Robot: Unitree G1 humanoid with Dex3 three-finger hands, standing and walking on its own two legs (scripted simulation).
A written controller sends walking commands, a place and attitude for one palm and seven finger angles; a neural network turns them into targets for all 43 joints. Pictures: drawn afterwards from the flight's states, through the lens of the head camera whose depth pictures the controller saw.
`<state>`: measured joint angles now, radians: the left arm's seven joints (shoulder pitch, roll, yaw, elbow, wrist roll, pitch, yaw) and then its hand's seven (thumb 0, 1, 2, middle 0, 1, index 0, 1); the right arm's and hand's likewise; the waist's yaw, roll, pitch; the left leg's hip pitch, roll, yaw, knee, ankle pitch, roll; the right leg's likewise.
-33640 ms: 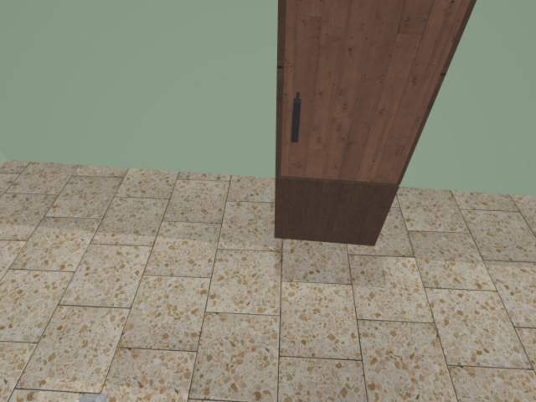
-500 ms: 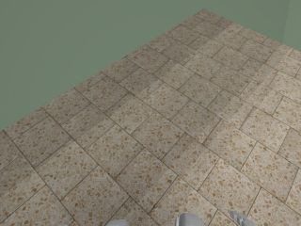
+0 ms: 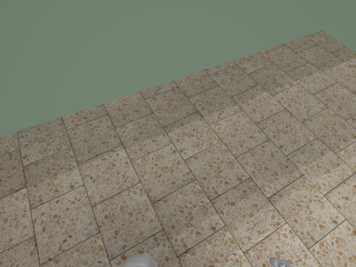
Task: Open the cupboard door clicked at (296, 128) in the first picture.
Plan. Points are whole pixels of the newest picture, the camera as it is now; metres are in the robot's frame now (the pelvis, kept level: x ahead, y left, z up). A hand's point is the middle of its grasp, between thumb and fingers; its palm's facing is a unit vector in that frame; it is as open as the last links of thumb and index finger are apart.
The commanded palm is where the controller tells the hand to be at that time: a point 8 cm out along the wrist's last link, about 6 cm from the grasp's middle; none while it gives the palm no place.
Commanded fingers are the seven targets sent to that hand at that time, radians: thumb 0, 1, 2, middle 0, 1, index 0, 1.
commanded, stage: turn to face it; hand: left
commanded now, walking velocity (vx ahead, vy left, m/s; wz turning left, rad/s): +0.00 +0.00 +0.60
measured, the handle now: out of the picture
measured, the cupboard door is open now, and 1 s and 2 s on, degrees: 43 43 43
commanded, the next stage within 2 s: none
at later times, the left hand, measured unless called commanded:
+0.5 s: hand out of the picture +0.09 +0.20 -0.15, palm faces +0.23 -0.92 -0.30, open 7.4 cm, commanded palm none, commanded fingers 0.00 0.90 0.90 -0.20 -0.30 -0.20 -0.30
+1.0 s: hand out of the picture -0.04 +0.19 -0.18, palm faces +0.56 -0.78 -0.28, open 7.4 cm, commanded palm none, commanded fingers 0.00 0.90 0.90 -0.20 -0.30 -0.20 -0.30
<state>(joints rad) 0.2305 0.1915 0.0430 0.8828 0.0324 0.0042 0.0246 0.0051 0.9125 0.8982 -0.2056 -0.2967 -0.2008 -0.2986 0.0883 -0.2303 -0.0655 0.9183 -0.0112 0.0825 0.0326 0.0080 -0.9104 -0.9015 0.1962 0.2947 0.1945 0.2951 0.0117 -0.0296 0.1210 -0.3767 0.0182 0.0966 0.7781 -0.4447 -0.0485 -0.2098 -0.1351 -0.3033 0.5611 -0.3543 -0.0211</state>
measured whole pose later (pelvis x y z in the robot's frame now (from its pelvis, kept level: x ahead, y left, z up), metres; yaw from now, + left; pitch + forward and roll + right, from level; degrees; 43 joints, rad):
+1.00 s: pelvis +0.04 -0.03 -0.01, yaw +34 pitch +1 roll +0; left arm 0.19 0.28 0.08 0.92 0.02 0.07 0.02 0.01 0.91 0.90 -0.20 -0.30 -0.20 -0.30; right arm 0.10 -0.24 -0.05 0.88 -0.02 0.03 0.01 0.00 -0.91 -0.90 0.20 0.29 0.20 0.30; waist 0.01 -0.05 0.11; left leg -0.31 -0.02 0.02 0.59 -0.30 0.02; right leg -0.47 -0.11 -0.05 1.11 -0.49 0.08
